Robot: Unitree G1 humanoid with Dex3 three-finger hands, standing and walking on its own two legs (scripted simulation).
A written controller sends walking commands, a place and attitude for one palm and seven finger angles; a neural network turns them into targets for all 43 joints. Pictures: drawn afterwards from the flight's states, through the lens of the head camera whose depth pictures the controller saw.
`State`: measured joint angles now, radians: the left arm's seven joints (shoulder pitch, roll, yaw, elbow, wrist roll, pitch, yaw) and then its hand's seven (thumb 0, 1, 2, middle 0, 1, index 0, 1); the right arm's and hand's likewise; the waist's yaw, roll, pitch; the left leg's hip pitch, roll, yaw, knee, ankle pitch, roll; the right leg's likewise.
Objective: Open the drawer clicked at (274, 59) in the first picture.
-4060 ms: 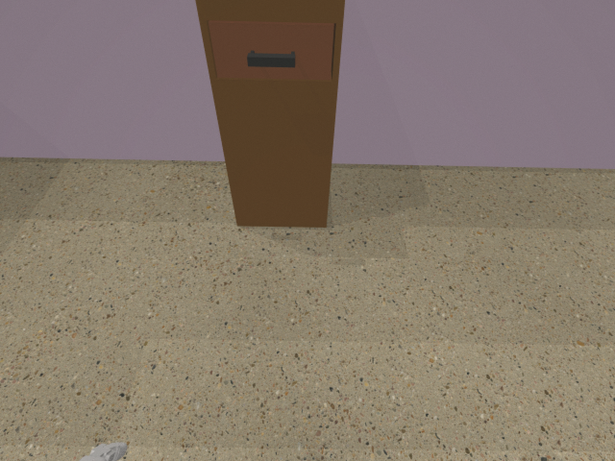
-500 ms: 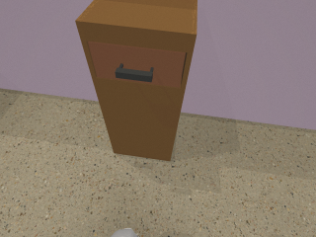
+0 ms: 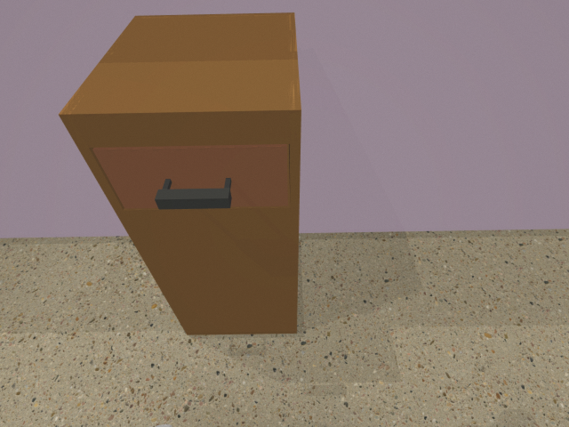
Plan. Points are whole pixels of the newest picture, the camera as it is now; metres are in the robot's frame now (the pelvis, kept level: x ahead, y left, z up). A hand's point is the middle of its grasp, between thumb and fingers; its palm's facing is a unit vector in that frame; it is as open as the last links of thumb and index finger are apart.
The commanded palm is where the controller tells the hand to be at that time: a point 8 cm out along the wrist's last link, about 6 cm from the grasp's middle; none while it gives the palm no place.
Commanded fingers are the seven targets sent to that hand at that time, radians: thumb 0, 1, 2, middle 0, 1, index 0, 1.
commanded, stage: come to a stop and stand still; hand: left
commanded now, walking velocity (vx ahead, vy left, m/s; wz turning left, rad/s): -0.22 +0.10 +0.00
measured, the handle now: (196, 190) +0.53 +0.18 +0.01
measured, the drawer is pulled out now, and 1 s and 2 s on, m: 0.00 0.00 0.00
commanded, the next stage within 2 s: look again from close up in 1.24 s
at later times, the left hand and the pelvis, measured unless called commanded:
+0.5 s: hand out of the picture -0.05 +0.24 -0.17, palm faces +0.07 -0.98 -0.18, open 7.4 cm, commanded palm none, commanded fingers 0.00 0.90 0.90 -0.20 -0.30 -0.20 -0.30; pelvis -0.04 +0.05 +0.02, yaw +0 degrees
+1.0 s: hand out of the picture -0.02 +0.15 -0.16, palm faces +0.04 -0.97 -0.23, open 7.2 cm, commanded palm none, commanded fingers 0.00 0.90 0.90 -0.20 -0.30 -0.20 -0.30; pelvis -0.04 -0.03 +0.01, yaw +1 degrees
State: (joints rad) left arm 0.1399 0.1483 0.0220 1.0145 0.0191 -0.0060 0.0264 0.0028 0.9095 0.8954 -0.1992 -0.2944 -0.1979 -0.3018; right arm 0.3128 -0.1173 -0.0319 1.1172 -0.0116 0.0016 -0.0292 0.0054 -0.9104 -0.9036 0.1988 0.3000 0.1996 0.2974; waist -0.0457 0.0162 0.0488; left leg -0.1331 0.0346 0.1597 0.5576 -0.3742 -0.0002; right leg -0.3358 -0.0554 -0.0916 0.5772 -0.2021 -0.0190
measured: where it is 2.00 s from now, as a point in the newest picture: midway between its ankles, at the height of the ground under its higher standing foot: outside the picture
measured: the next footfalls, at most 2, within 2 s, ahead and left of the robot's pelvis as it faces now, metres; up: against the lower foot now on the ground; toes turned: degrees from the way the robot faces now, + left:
left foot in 0.28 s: -0.03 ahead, +0.14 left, +0.00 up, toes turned +5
right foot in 0.78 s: -0.02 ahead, -0.11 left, +0.00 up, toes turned -3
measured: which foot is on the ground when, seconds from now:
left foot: down 0.00-0.00, up 0.02-0.26, down 0.28-1.00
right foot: down 0.00-0.30, up 0.32-0.76, down 0.78-1.00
